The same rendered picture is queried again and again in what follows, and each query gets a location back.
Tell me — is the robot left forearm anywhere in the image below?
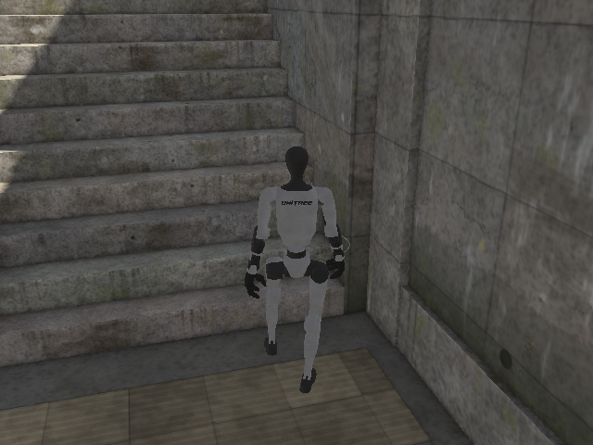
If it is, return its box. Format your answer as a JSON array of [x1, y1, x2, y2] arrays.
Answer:
[[246, 226, 265, 274]]

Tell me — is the robot right upper arm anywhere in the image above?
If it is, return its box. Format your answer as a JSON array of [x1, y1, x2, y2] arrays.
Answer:
[[316, 186, 338, 237]]

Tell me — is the left robot foot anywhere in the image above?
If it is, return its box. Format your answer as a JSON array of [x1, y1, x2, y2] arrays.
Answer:
[[264, 337, 277, 356]]

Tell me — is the robot right thigh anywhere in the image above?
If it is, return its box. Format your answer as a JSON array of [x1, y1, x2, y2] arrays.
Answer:
[[304, 260, 329, 334]]

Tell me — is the right robot hand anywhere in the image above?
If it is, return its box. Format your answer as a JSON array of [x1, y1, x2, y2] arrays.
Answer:
[[326, 258, 345, 279]]

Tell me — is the robot right forearm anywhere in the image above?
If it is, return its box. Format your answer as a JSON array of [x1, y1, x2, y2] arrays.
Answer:
[[328, 224, 345, 261]]

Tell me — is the robot left upper arm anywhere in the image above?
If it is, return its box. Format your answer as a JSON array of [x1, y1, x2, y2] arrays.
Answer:
[[256, 186, 278, 240]]

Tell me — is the left robot hand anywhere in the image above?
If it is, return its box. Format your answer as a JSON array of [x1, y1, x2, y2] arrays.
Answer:
[[245, 272, 266, 299]]

